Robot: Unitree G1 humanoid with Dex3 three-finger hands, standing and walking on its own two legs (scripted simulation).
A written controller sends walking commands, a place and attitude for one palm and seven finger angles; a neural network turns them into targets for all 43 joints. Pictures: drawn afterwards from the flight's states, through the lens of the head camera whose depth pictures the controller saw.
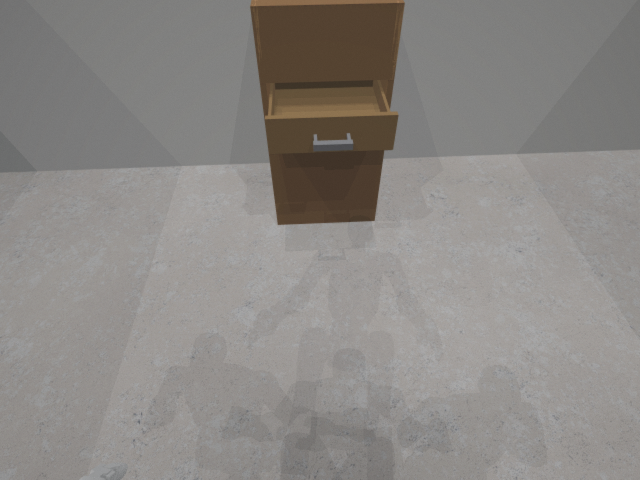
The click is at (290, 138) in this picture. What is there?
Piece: drawer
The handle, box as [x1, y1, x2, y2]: [313, 133, 352, 150]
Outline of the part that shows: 352,139 350,139 349,133 347,133 346,140 317,141 316,134 314,134 313,150 352,149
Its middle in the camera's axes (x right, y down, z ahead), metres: +0.03 -0.29 +1.14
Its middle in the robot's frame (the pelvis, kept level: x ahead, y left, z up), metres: +1.03 +0.03 -0.18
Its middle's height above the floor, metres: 0.59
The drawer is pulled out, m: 0.21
